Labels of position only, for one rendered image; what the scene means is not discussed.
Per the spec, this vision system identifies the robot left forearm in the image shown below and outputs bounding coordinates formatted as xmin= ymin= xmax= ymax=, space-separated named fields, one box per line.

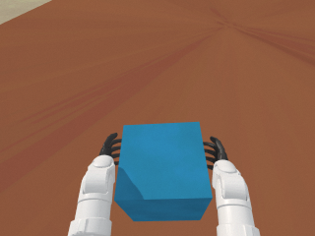
xmin=68 ymin=154 xmax=115 ymax=236

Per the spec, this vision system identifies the robot right forearm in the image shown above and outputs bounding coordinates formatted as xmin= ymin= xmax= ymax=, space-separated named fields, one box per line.
xmin=212 ymin=159 xmax=261 ymax=236

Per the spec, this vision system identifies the robot left hand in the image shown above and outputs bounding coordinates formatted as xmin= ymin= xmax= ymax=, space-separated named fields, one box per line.
xmin=98 ymin=133 xmax=122 ymax=165

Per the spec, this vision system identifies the robot right hand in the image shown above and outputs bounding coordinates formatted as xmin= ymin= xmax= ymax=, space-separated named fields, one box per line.
xmin=203 ymin=136 xmax=228 ymax=170

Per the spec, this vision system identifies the carton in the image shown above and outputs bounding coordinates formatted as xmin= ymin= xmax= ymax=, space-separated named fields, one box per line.
xmin=114 ymin=122 xmax=213 ymax=222

